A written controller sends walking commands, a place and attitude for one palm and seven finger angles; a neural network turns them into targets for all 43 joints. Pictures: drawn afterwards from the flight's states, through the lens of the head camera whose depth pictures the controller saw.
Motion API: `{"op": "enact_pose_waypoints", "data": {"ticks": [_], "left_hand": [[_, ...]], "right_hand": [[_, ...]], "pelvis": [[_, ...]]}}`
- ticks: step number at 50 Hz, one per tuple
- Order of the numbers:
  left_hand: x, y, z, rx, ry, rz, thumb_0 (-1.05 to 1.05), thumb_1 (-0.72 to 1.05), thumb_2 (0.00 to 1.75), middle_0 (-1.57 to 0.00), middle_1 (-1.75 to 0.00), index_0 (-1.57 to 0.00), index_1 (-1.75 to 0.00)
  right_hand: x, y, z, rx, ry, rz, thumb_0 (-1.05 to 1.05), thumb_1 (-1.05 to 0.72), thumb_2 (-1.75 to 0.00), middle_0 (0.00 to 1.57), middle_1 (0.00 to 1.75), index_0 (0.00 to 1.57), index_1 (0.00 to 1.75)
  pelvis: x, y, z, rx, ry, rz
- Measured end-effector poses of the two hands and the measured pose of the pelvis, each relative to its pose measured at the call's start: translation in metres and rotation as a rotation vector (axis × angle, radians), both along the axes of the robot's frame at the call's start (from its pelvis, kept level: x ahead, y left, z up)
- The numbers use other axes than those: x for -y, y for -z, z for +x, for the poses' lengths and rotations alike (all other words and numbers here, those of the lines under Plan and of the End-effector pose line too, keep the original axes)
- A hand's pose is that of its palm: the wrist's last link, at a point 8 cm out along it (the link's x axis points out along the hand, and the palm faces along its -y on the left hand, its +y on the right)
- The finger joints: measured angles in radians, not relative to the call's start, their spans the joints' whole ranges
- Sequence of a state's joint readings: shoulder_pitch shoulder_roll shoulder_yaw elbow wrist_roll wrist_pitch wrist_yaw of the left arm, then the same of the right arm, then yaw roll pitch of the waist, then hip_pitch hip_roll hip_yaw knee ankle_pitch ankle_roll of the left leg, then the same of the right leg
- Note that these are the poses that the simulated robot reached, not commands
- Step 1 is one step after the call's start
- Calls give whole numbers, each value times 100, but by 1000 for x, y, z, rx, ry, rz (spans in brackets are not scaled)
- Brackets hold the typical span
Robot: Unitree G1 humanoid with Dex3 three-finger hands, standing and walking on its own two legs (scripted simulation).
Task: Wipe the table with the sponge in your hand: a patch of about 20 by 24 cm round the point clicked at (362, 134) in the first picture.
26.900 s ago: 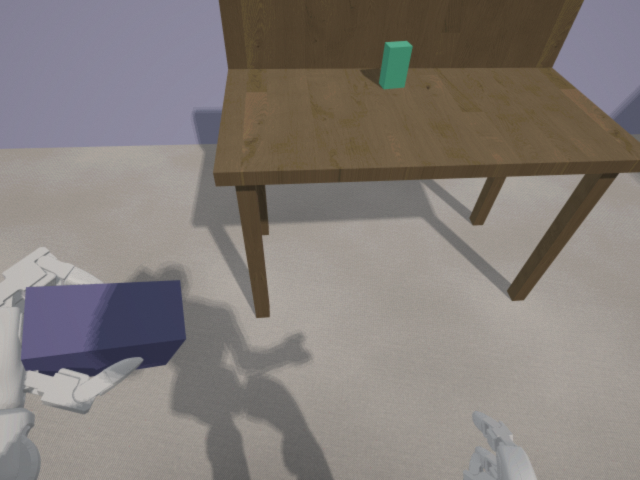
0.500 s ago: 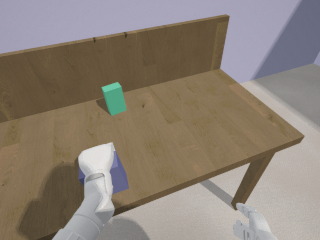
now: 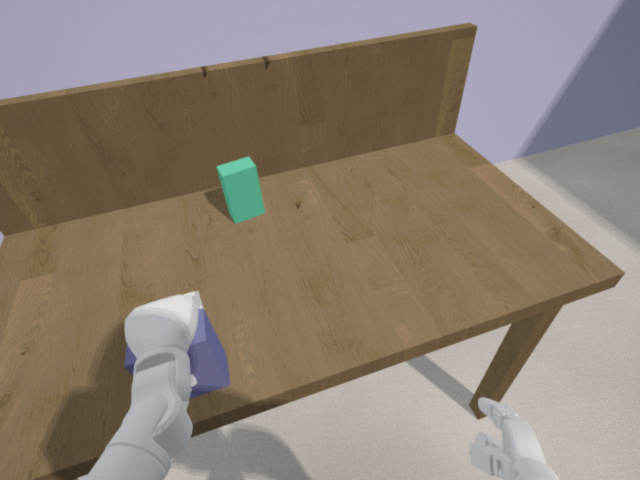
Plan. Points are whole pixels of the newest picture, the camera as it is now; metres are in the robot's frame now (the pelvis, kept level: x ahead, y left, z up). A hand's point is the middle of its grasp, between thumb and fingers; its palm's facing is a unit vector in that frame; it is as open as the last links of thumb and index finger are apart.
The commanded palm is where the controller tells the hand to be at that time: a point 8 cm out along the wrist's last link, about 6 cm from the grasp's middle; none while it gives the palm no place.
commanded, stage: wipe forward along the middle lane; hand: left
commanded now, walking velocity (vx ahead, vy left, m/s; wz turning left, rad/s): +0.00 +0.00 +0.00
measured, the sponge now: (186, 366) +0.27 +0.24 -0.03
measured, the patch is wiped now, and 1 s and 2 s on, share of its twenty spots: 1.00 1.00 1.00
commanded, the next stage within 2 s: slide back across to the first lane in 1.48 s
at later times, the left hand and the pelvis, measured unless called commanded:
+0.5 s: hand (174, 315) +0.33 +0.27 +0.01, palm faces -0.08 -0.03 -1.00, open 9.6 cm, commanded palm +0.31 +0.26 +0.04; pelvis -0.01 +0.01 -0.01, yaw +1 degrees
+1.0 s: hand (168, 287) +0.38 +0.30 +0.01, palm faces -0.10 -0.01 -0.99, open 9.6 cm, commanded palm +0.36 +0.28 +0.04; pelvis -0.01 +0.02 -0.01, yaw +1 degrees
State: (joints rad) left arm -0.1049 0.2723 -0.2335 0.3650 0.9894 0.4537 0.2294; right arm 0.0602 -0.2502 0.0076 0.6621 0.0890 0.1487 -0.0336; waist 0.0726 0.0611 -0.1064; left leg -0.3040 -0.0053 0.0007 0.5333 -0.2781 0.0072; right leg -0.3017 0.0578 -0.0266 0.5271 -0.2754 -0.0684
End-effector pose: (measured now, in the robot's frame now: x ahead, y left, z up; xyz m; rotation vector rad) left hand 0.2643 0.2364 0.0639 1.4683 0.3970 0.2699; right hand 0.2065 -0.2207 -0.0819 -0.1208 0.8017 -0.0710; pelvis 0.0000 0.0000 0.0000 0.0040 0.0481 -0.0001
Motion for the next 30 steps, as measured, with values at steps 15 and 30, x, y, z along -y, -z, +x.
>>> {"op": "enact_pose_waypoints", "data": {"ticks": [15, 30], "left_hand": [[-16, 1, 33, -10, 0, 44, 0, -47, 108, -77, -140, -78, -140], [-31, 1, 63, -22, 3, 61, 0, -48, 108, -78, -139, -79, -139]], "right_hand": [[11, 25, -43, -116, 55, -30, 1, -91, -90, 20, 30, 20, 30], [22, 37, -80, -200, 107, -64, 1, -91, -90, 20, 30, 20, 30]], "pelvis": [[-3, 6, -8, -57, -9, -5], [-6, 10, -14, -103, -11, -14]]}}
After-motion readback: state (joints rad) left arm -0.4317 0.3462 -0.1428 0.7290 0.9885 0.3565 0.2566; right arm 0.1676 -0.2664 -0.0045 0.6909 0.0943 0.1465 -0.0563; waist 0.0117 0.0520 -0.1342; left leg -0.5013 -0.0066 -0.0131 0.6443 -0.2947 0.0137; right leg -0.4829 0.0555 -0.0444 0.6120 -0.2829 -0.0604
